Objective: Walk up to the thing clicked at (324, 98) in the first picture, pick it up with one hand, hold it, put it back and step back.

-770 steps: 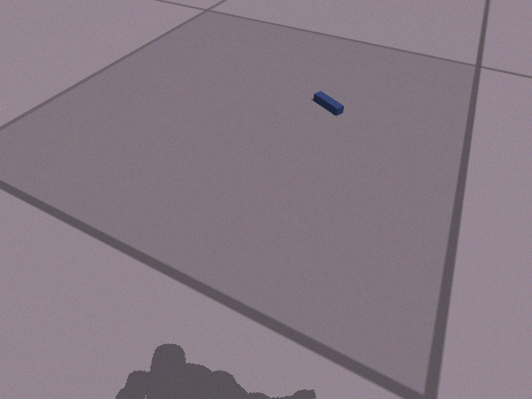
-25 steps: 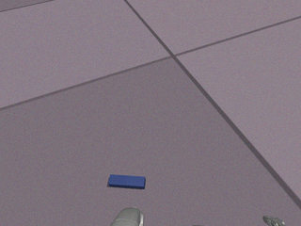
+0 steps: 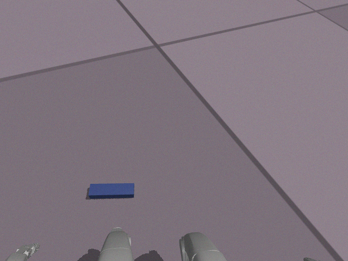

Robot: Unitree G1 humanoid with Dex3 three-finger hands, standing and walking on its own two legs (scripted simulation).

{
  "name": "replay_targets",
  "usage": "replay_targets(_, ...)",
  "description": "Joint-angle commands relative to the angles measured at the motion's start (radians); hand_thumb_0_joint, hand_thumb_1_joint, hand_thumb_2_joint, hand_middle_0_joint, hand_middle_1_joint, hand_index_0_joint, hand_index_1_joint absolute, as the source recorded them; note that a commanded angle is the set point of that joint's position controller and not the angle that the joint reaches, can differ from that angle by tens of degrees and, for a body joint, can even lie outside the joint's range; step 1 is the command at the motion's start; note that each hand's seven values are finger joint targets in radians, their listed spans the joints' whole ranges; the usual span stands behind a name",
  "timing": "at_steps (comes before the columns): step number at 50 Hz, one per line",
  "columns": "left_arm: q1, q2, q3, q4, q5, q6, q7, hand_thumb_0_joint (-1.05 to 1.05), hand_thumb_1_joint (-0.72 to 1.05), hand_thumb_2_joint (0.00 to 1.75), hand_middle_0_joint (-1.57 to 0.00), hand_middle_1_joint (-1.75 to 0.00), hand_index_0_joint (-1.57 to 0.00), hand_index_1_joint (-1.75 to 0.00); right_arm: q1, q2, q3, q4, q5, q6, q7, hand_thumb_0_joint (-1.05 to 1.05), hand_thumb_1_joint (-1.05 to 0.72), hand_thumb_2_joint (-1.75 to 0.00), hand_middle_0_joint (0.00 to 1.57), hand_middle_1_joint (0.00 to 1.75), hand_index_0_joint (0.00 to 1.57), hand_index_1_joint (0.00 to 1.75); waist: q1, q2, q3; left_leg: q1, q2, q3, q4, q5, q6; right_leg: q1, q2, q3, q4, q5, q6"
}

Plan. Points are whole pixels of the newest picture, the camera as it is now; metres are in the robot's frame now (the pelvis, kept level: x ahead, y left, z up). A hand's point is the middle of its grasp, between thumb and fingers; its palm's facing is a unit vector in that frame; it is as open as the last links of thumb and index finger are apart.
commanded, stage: walk up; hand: left
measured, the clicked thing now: (112, 190) +0.49 +0.25 -0.70
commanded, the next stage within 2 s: none
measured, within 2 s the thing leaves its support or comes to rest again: neither
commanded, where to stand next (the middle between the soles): +0.15 -0.03 m, yaw +6 degrees
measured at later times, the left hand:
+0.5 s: hand out of the picture -0.05 +0.26 -0.07, palm faces +0.10 -0.86 -0.50, open 7.4 cm
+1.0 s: hand out of the picture +0.11 +0.23 -0.14, palm faces +0.13 -0.93 -0.34, open 7.4 cm
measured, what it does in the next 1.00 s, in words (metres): steps on the spot: right foot, then left foot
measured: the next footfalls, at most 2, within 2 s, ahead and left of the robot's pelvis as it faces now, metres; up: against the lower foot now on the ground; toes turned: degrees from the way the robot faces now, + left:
right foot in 0.12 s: +0.00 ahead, -0.17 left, +0.00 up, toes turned -3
left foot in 0.62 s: +0.09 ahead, +0.13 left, +0.00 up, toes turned +9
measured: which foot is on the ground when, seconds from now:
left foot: down 0.00-0.12, up 0.14-0.60, down 0.62-1.00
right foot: up 0.00-0.10, down 0.12-0.66, up 0.68-0.98, down 1.00-1.00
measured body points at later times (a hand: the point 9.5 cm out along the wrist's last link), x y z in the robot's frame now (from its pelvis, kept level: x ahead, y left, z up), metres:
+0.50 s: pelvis -0.03 -0.05 +0.04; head -0.02 -0.08 +0.49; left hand -0.06 +0.31 -0.04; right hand +0.02 -0.37 -0.09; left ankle +0.05 +0.11 -0.65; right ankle -0.04 -0.17 -0.69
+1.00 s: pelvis +0.05 -0.05 +0.02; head +0.11 -0.03 +0.46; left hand +0.10 +0.27 -0.11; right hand +0.17 -0.37 -0.08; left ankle +0.05 +0.12 -0.69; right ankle +0.17 -0.17 -0.70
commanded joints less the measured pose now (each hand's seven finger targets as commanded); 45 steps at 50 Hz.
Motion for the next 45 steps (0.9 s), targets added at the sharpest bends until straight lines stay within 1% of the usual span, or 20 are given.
replay_targets(1,0.188,0.191,0.074,-0.006,-0.021,-0.029,-0.04,0.0,0.9,0.9,-0.2,-0.3,-0.2,-0.3,-0.01,-0.426,-0.12,-0.083,-0.028,-0.019,0.005,0.0,-0.9,-0.9,0.2,0.3,0.2,0.3,0.013,0.523,-0.219,0.088,0.172,-0.295,-0.487,-0.68,0.199,0.13,-0.046,-0.142,-0.322,-0.226,0.0)
replay_targets(3,0.242,0.18,0.086,0.031,-0.022,-0.038,-0.046,0.0,0.9,0.9,-0.2,-0.3,-0.2,-0.3,-0.051,-0.423,-0.115,-0.087,-0.051,0.007,0.022,0.0,-0.9,-0.9,0.2,0.3,0.2,0.3,0.037,0.601,-0.131,-0.14,0.109,-0.195,-0.544,-0.628,0.16,0.378,-0.028,-0.235,-0.546,-0.327,-0.026)
replay_targets(5,0.475,0.173,0.103,0.132,-0.013,-0.055,-0.03,0.0,0.9,0.9,-0.2,-0.3,-0.2,-0.3,-0.118,-0.34,-0.099,-0.095,-0.072,0.039,0.015,0.0,-0.9,-0.9,0.2,0.3,0.2,0.3,0.17,0.365,-0.061,-0.417,-0.047,-0.037,-0.167,-0.621,0.077,0.678,-0.012,-0.256,-0.863,-0.17,-0.038)
replay_targets(6,0.503,0.233,0.116,0.143,-0.006,-0.057,-0.012,0.0,0.9,0.9,-0.2,-0.3,-0.2,-0.3,-0.106,-0.202,-0.056,-0.113,-0.042,0.039,0.012,0.0,-0.9,-0.9,0.2,0.3,0.2,0.3,0.202,-0.083,0.027,-0.549,-0.185,0.05,0.316,-0.565,0.063,0.535,-0.149,0.043,-0.998,-0.348,-0.056)
replay_targets(7,0.357,0.251,0.105,0.056,0.012,-0.064,0.003,0.0,0.9,0.9,-0.2,-0.3,-0.2,-0.3,-0.081,-0.169,-0.043,-0.132,-0.005,0.034,0.005,0.0,-0.9,-0.9,0.2,0.3,0.2,0.3,0.149,-0.096,0.148,-0.606,-0.198,-0.131,0.543,-0.402,0.045,0.249,-0.347,0.443,-1.157,-0.611,-0.086)
replay_targets(8,0.195,0.315,0.106,0.005,0.002,-0.073,0.013,0.0,0.9,0.9,-0.2,-0.3,-0.2,-0.3,-0.117,-0.271,-0.084,-0.142,0.003,0.024,-0.001,0.0,-0.9,-0.9,0.2,0.3,0.2,0.3,0.088,-0.02,0.22,-0.528,-0.118,-0.229,0.479,-0.304,0.036,0.08,-0.47,0.644,-1.379,-0.882,-0.128)
replay_targets(9,0.11,0.297,0.103,-0.005,-0.006,-0.094,0.016,0.0,0.9,0.9,-0.2,-0.3,-0.2,-0.3,-0.108,-0.329,-0.093,-0.109,0.022,0.013,0.017,0.0,-0.9,-0.9,0.2,0.3,0.2,0.3,0.043,0.065,0.25,-0.443,-0.079,-0.234,0.439,-0.198,0.047,0.06,-0.458,0.592,-1.408,-0.806,-0.121)
replay_targets(10,0.084,0.257,0.091,0.007,-0.003,-0.12,0.024,0.0,0.9,0.9,-0.2,-0.3,-0.2,-0.3,-0.028,-0.338,-0.096,-0.066,0.033,0.004,0.043,0.0,-0.9,-0.9,0.2,0.3,0.2,0.3,-0.006,0.128,0.203,-0.377,-0.071,-0.233,0.424,-0.123,0.054,0.125,-0.392,0.402,-1.318,-0.593,-0.095)
replay_targets(12,0.0,0.245,0.088,0.004,-0.007,-0.156,0.031,0.0,0.9,0.9,-0.2,-0.3,-0.2,-0.3,0.175,-0.302,-0.103,-0.003,0.026,0.021,0.074,0.0,-0.9,-0.9,0.2,0.3,0.2,0.3,-0.106,0.108,0.068,-0.222,-0.118,-0.191,0.462,0.02,0.027,0.19,-0.278,0.166,-1.216,-0.381,-0.071)
replay_targets(18,0.112,0.163,0.068,0.051,-0.016,-0.191,0.052,0.0,0.9,0.9,-0.2,-0.3,-0.2,-0.3,0.126,-0.266,-0.088,-0.054,0.013,0.041,0.119,0.0,-0.9,-0.9,0.2,0.3,0.2,0.3,-0.045,0.042,0.001,-0.211,-0.109,-0.165,0.289,0.051,-0.003,0.388,-0.257,-0.012,-1.164,-0.178,-0.115)
replay_targets(25,0.203,0.216,0.081,0.036,-0.032,-0.172,0.04,0.0,0.9,0.9,-0.2,-0.3,-0.2,-0.3,-0.006,-0.272,-0.078,-0.103,0.002,0.036,0.135,0.0,-0.9,-0.9,0.2,0.3,0.2,0.3,0.055,-0.081,-0.017,-0.13,-0.036,-0.094,-0.037,-0.121,0.023,0.464,-0.355,0.034,-1.137,-0.282,-0.185)
replay_targets(28,0.168,0.213,0.067,0.015,-0.037,-0.162,0.031,0.0,0.9,0.9,-0.2,-0.3,-0.2,-0.3,0.002,-0.26,-0.069,-0.072,0.001,0.009,0.13,0.0,-0.9,-0.9,0.2,0.3,0.2,0.3,0.045,-0.064,0.02,0.003,-0.038,-0.013,-0.164,-0.146,0.052,0.39,-0.34,-0.053,-1.073,-0.113,-0.196)
replay_targets(31,0.176,0.122,0.026,0.002,-0.032,-0.145,0.025,0.0,0.9,0.9,-0.2,-0.3,-0.2,-0.3,0.218,-0.265,-0.086,0.018,0.004,-0.028,0.1,0.0,-0.9,-0.9,0.2,0.3,0.2,0.3,-0.074,0.181,-0.115,0.431,-0.148,0.045,-0.308,-0.026,0.064,0.232,-0.208,-0.243,-0.576,0.3,-0.131)
replay_targets(32,0.221,0.063,0.01,-0.006,-0.041,-0.138,0.02,0.0,0.9,0.9,-0.2,-0.3,-0.2,-0.3,0.298,-0.318,-0.105,0.016,0.002,-0.038,0.085,0.0,-0.9,-0.9,0.2,0.3,0.2,0.3,-0.099,0.324,-0.175,0.584,-0.027,-0.184,-0.372,-0.173,0.116,0.053,-0.145,-0.287,-0.316,0.251,-0.08)
replay_targets(33,0.172,0.026,0.001,-0.043,-0.037,-0.132,0.022,0.0,0.9,0.9,-0.2,-0.3,-0.2,-0.3,0.341,-0.421,-0.116,-0.01,-0.005,-0.05,0.06,0.0,-0.9,-0.9,0.2,0.3,0.2,0.3,-0.116,0.43,-0.139,0.636,0.277,-0.72,-0.484,-0.121,0.241,-0.24,0.0,-0.254,-0.153,-0.092,-0.027)
replay_targets(34,0.094,0.141,0.026,-0.042,-0.03,-0.118,0.036,0.0,0.9,0.9,-0.2,-0.3,-0.2,-0.3,0.319,-0.435,-0.119,-0.013,0.029,-0.05,0.059,0.0,-0.9,-0.9,0.2,0.3,0.2,0.3,-0.12,0.233,-0.101,0.498,0.379,-0.824,-0.501,-0.055,0.353,-0.202,-0.093,-0.091,-0.128,-0.13,-0.042)
replay_targets(35,0.051,0.164,0.022,-0.047,-0.035,-0.118,0.038,0.0,0.9,0.9,-0.2,-0.3,-0.2,-0.3,0.28,-0.42,-0.117,-0.017,0.03,-0.049,0.055,0.0,-0.9,-0.9,0.2,0.3,0.2,0.3,-0.1,0.179,-0.05,0.412,0.383,-0.765,-0.496,0.024,0.377,-0.189,-0.137,-0.069,-0.129,-0.11,-0.045)
replay_targets(38,0.159,0.126,0.025,0.003,-0.051,-0.107,0.027,0.0,0.9,0.9,-0.2,-0.3,-0.2,-0.3,0.176,-0.3,-0.071,-0.05,0.029,-0.064,0.035,0.0,-0.9,-0.9,0.2,0.3,0.2,0.3,-0.021,0.167,-0.073,0.401,0.173,-0.27,-0.345,0.462,0.247,-0.102,-0.165,-0.063,-0.206,0.05,-0.035)
replay_targets(43,0.096,0.049,0.008,0.021,-0.078,-0.089,0.041,0.0,0.9,0.9,-0.2,-0.3,-0.2,-0.3,0.02,-0.259,-0.036,-0.087,0.008,-0.047,0.021,0.0,-0.9,-0.9,0.2,0.3,0.2,0.3,-0.006,0.4,-0.081,0.118,0.113,-0.075,-0.301,0.833,0.242,0.142,-0.131,-0.169,-0.416,0.181,0.004)
replay_targets(45,0.079,0.066,0.011,0.034,-0.083,-0.088,0.049,0.0,0.9,0.9,-0.2,-0.3,-0.2,-0.3,-0.005,-0.271,-0.04,-0.096,0.015,-0.019,0.023,0.0,-0.9,-0.9,0.2,0.3,0.2,0.3,-0.013,0.461,-0.135,0.145,0.089,-0.079,-0.25,0.778,0.229,0.178,-0.098,-0.202,-0.496,0.196,0.008)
